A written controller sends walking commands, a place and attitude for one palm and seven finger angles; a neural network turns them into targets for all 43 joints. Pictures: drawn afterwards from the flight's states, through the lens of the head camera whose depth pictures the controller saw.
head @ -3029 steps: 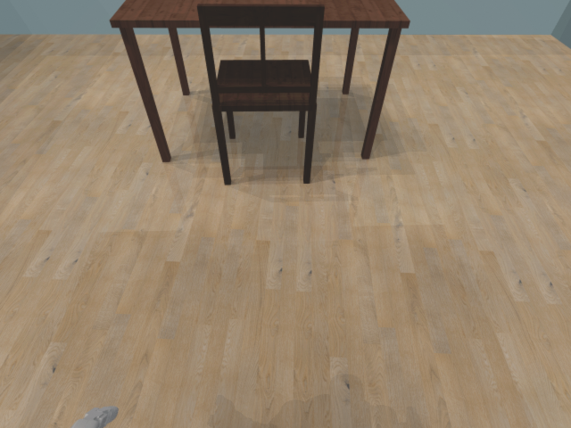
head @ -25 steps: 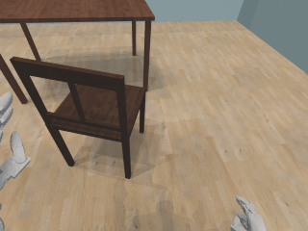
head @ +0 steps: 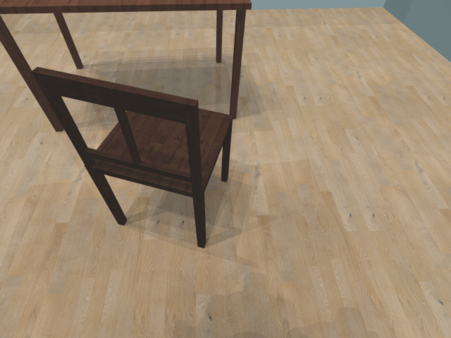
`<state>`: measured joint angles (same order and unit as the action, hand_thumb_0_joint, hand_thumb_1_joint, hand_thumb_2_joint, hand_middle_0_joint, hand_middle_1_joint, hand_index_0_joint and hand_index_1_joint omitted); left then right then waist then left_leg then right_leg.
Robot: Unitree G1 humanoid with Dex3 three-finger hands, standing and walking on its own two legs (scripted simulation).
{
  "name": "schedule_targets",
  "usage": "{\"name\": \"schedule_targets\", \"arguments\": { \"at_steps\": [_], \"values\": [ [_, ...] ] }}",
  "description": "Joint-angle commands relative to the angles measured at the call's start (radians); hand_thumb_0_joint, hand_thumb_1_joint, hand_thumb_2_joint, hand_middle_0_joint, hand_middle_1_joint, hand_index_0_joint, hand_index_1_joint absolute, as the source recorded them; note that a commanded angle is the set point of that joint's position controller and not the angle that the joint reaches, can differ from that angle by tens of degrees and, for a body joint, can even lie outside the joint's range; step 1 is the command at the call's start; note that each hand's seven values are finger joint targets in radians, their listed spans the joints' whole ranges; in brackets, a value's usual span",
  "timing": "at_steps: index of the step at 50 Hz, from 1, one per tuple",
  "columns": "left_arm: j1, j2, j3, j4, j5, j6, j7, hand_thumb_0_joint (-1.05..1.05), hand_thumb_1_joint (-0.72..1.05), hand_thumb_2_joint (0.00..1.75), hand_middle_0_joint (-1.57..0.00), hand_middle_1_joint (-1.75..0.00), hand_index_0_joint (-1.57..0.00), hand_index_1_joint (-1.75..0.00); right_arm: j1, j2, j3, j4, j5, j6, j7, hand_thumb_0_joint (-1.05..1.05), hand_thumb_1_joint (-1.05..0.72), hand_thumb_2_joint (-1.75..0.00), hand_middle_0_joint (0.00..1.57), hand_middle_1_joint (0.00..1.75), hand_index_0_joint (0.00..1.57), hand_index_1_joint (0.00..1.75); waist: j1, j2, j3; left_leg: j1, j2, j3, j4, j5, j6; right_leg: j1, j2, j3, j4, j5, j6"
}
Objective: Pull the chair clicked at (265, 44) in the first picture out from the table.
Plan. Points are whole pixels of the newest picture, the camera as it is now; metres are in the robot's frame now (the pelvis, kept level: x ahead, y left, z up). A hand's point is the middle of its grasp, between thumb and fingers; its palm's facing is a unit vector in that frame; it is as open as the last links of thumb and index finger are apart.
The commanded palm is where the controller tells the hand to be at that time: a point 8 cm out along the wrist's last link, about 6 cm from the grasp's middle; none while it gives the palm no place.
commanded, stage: let the arm hang, fingers relaxed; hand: left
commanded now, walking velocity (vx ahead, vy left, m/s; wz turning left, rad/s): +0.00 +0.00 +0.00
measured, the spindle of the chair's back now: (128, 137) +0.64 +0.32 -0.11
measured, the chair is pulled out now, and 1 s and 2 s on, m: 0.62 0.62 0.62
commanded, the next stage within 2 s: look to check the result in 0.68 s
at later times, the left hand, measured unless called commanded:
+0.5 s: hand out of the picture -0.01 +0.16 -0.17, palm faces +0.01 -0.98 -0.18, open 7.3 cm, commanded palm none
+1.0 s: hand out of the picture -0.02 +0.15 -0.17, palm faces +0.03 -0.98 -0.17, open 7.3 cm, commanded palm none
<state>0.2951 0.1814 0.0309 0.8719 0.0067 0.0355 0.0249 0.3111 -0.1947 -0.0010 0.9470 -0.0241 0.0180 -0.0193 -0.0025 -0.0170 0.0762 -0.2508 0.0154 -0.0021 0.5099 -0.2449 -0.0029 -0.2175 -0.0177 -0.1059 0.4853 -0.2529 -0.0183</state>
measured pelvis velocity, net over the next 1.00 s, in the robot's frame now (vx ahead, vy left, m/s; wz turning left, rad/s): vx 0.00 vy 0.00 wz -0.03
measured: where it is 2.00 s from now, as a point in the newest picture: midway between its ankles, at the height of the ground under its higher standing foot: outside the picture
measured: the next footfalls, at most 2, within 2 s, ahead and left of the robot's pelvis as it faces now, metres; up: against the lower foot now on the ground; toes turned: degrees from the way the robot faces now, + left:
none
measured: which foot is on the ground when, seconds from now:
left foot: down 0.00-1.00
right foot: down 0.00-1.00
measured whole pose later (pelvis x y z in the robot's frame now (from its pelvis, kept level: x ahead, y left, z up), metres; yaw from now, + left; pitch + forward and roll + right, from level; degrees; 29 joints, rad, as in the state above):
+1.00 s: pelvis +0.00 +0.00 +0.00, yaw -2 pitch -2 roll +0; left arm 0.32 0.10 0.01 1.12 0.00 0.01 0.04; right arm 0.35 -0.09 0.00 1.11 -0.02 0.01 -0.03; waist -0.01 0.02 0.06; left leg -0.20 0.02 0.03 0.44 -0.21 -0.01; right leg -0.19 -0.01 -0.08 0.44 -0.22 -0.02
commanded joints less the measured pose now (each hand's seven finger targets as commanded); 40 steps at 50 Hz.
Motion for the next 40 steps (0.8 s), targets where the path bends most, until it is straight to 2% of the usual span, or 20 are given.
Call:
{"name": "schedule_targets", "arguments": {
  "at_steps": [1,2,5,7,11,16,19,25,27,34,37,39,40],
  "values": [
    [0.034,0.100,0.005,0.021,0.003,-0.031,-0.001,0.00,0.90,0.90,-0.20,-0.30,-0.20,-0.30,0.036,-0.073,-0.018,-0.033,0.007,-0.027,-0.012,0.00,-0.90,-0.90,0.20,0.30,0.20,0.30,-0.002,0.073,-0.109,0.041,0.080,-0.068,-0.110,0.185,0.042,0.086,-0.080,0.099,-0.103,0.135,-0.032],
    [0.028,0.100,0.001,0.041,0.002,-0.030,-0.001,0.00,0.90,0.90,-0.20,-0.30,-0.20,-0.30,0.036,-0.078,-0.017,-0.019,0.008,-0.025,-0.012,0.00,-0.90,-0.90,0.20,0.30,0.20,0.30,-0.001,0.058,-0.072,0.029,0.079,-0.066,-0.118,0.168,0.042,0.072,-0.084,0.103,-0.115,0.121,-0.031],
    [0.037,0.100,-0.007,0.093,0.000,-0.031,0.000,0.00,0.90,0.90,-0.20,-0.30,-0.20,-0.30,0.057,-0.073,-0.013,0.015,0.011,-0.022,-0.013,0.00,-0.90,-0.90,0.20,0.30,0.20,0.30,-0.004,0.022,-0.028,0.035,0.074,-0.055,-0.126,0.143,0.037,0.047,-0.091,0.115,-0.139,0.099,-0.034],
    [0.042,0.100,-0.011,0.121,-0.001,-0.030,0.001,0.00,0.90,0.90,-0.20,-0.30,-0.20,-0.30,0.061,-0.067,-0.011,0.036,0.011,-0.018,-0.013,0.00,-0.90,-0.90,0.20,0.30,0.20,0.30,-0.003,0.022,0.006,0.031,0.072,-0.048,-0.138,0.114,0.037,0.024,-0.091,0.117,-0.154,0.059,-0.035],
    [0.052,0.094,-0.016,0.163,-0.002,-0.031,0.006,0.00,0.90,0.90,-0.20,-0.30,-0.20,-0.30,0.077,-0.058,-0.010,0.070,0.011,-0.012,-0.012,0.00,-0.90,-0.90,0.20,0.30,0.20,0.30,-0.005,-0.020,0.022,0.040,0.069,-0.042,-0.148,0.049,0.035,-0.006,-0.087,0.125,-0.181,-0.022,-0.034],
    [0.057,0.084,-0.014,0.187,0.000,-0.031,0.010,0.00,0.90,0.90,-0.20,-0.30,-0.20,-0.30,0.091,-0.034,-0.009,0.102,0.009,-0.010,-0.011,0.00,-0.90,-0.90,0.20,0.30,0.20,0.30,-0.006,0.001,0.047,0.026,0.063,-0.035,-0.160,-0.009,0.034,-0.030,-0.085,0.135,-0.196,-0.082,-0.034],
    [0.065,0.067,-0.012,0.196,0.000,-0.035,0.011,0.00,0.90,0.90,-0.20,-0.30,-0.20,-0.30,0.104,-0.021,-0.007,0.119,0.007,-0.015,-0.013,0.00,-0.90,-0.90,0.20,0.30,0.20,0.30,-0.005,-0.010,0.031,0.030,0.065,-0.035,-0.163,0.014,0.034,-0.019,-0.084,0.136,-0.183,-0.052,-0.033],
    [0.080,0.044,-0.008,0.213,-0.001,-0.037,0.013,0.00,0.90,0.90,-0.20,-0.30,-0.20,-0.30,0.111,0.002,-0.006,0.138,0.009,-0.024,-0.018,0.00,-0.90,-0.90,0.20,0.30,0.20,0.30,0.001,0.041,0.022,0.028,0.068,-0.036,-0.165,0.051,0.034,0.001,-0.082,0.131,-0.162,0.005,-0.034],
    [0.077,0.040,-0.007,0.218,0.000,-0.035,0.013,0.00,0.90,0.90,-0.20,-0.30,-0.20,-0.30,0.119,0.011,-0.006,0.143,0.008,-0.021,-0.019,0.00,-0.90,-0.90,0.20,0.30,0.20,0.30,0.000,0.031,0.043,0.006,0.068,-0.039,-0.168,0.037,0.034,0.003,-0.078,0.128,-0.164,-0.006,-0.033],
    [0.092,0.028,-0.006,0.226,0.000,-0.037,0.014,0.00,0.90,0.90,-0.20,-0.30,-0.20,-0.30,0.136,0.020,-0.009,0.147,0.008,-0.020,-0.021,0.00,-0.90,-0.90,0.20,0.30,0.20,0.30,-0.002,0.040,0.036,0.020,0.068,-0.035,-0.163,0.017,0.034,-0.013,-0.080,0.133,-0.171,-0.025,-0.037],
    [0.088,0.022,-0.004,0.224,0.001,-0.035,0.014,0.00,0.90,0.90,-0.20,-0.30,-0.20,-0.30,0.143,0.022,-0.011,0.149,0.007,-0.018,-0.021,0.00,-0.90,-0.90,0.20,0.30,0.20,0.30,-0.004,0.031,0.056,-0.002,0.067,-0.042,-0.170,-0.006,0.034,-0.021,-0.074,0.129,-0.169,-0.043,-0.037],
    [0.095,0.017,-0.005,0.228,0.000,-0.038,0.014,0.00,0.90,0.90,-0.20,-0.30,-0.20,-0.30,0.144,0.022,-0.011,0.147,0.008,-0.022,-0.023,0.00,-0.90,-0.90,0.20,0.30,0.20,0.30,-0.004,0.046,0.034,0.020,0.071,-0.043,-0.170,0.019,0.036,-0.014,-0.074,0.130,-0.162,-0.014,-0.036],
    [0.094,0.021,-0.004,0.228,0.000,-0.037,0.014,0.00,0.90,0.90,-0.20,-0.30,-0.20,-0.30,0.144,0.023,-0.010,0.150,0.008,-0.022,-0.023,0.00,-0.90,-0.90,0.20,0.30,0.20,0.30,-0.003,0.032,0.032,0.014,0.072,-0.043,-0.168,0.013,0.036,-0.007,-0.075,0.125,-0.162,-0.017,-0.036]
  ]
}}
